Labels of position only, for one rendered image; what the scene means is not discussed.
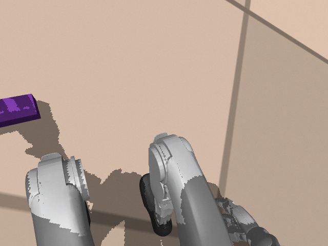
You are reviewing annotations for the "right robot arm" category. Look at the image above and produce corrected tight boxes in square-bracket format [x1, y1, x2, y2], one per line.
[246, 227, 280, 246]

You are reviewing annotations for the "right robot hand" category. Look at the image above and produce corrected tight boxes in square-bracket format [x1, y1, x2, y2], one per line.
[215, 198, 259, 242]

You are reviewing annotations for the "carton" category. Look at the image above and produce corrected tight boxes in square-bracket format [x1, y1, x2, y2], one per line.
[0, 94, 41, 128]

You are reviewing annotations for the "right robot foot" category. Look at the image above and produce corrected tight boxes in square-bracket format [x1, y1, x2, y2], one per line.
[139, 173, 172, 237]

